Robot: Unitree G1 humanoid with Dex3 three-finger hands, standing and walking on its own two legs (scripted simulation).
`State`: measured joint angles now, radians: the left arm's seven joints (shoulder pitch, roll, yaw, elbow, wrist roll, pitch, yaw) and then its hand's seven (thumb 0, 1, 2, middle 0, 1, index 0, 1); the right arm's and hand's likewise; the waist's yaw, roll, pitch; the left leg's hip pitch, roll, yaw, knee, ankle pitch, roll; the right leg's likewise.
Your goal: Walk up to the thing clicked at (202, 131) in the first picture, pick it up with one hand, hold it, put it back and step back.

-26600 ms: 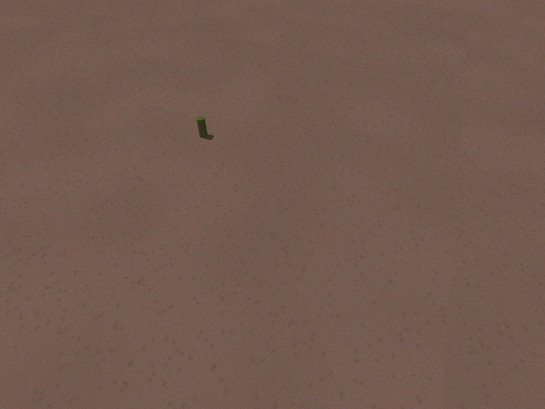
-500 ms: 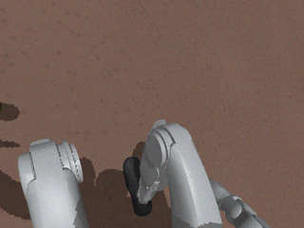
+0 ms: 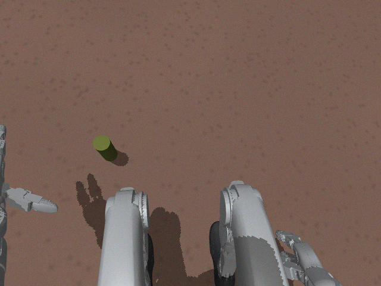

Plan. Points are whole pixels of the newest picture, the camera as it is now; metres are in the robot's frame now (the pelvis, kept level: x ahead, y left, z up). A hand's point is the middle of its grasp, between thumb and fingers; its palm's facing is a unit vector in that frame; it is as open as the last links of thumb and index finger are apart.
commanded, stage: home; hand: left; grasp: from the side
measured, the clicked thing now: (106, 149) +0.47 +0.25 -0.35
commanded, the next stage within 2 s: none
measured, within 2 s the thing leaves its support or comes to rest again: neither
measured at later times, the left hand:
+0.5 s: hand (6, 204) +0.27 +0.23 +0.12, palm faces +0.19 -0.91 -0.38, open 17.3 cm
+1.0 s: hand out of the picture +0.23 +0.19 +0.26, palm faces +0.21 -0.93 -0.30, open 17.4 cm
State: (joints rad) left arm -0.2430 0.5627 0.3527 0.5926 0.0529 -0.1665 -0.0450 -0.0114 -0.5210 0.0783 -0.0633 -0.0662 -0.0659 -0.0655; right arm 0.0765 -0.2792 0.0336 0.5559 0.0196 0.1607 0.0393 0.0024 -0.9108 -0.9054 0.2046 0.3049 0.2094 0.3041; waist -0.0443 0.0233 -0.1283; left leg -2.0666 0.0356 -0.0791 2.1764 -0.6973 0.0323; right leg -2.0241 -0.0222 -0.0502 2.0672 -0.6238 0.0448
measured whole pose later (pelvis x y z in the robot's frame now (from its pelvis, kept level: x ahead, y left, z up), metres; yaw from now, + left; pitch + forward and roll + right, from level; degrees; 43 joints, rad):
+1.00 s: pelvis +0.09 -0.01 +0.31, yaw +6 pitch +9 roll -2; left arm 0.49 0.21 -0.02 -0.04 -0.01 0.28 0.16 -0.01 -0.53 0.06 -0.06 -0.06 -0.06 -0.06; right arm 0.28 -0.20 0.04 0.46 0.02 -0.09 -0.18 0.01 -0.90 -0.90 0.20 0.30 0.21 0.30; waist -0.02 0.05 -0.13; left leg -0.65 0.04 -0.03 0.99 -0.50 -0.01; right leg -0.63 -0.02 -0.06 0.93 -0.45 0.02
